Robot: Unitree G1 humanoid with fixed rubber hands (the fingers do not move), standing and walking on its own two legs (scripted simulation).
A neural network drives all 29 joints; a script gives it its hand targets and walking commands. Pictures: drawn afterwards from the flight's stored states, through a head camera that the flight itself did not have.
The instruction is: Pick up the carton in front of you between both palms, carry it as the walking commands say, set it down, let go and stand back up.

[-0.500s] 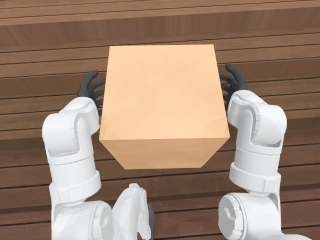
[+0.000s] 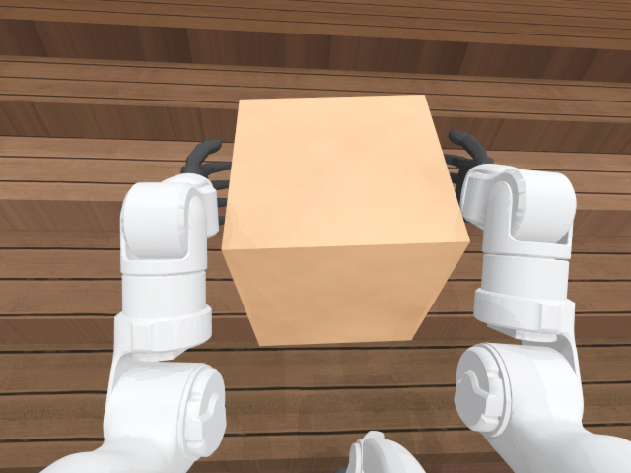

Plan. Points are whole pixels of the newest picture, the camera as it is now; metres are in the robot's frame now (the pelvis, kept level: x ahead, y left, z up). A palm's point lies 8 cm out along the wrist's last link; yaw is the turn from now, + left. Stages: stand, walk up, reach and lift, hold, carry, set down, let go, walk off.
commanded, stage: carry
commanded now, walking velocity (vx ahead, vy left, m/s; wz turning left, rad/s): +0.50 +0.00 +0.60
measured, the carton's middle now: (334, 232) +0.39 +0.00 +0.11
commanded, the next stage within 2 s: none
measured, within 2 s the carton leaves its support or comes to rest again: neither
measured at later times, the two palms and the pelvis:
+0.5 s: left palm out of the picture +0.64 +0.29 +0.29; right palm (336, 3) +0.71 +0.00 +0.27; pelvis +0.30 +0.08 +0.11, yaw +12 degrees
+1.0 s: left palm out of the picture +0.99 +0.24 +0.42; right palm out of the picture +1.00 -0.05 +0.43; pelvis +0.62 +0.08 +0.25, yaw -3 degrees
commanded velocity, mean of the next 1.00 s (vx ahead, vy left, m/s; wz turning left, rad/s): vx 0.50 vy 0.00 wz -0.24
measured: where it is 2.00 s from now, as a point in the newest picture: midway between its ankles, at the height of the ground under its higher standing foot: (296, 163)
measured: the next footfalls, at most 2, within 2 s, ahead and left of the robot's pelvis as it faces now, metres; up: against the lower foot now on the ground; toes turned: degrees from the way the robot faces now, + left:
left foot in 0.48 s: +0.47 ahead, +0.24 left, +0.12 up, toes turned +19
right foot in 0.94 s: +0.77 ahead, -0.02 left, +0.24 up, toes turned -6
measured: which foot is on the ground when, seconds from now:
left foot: up 0.00-0.46, down 0.48-0.98, up 1.00-1.00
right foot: down 0.00-0.50, up 0.52-0.92, down 0.94-1.00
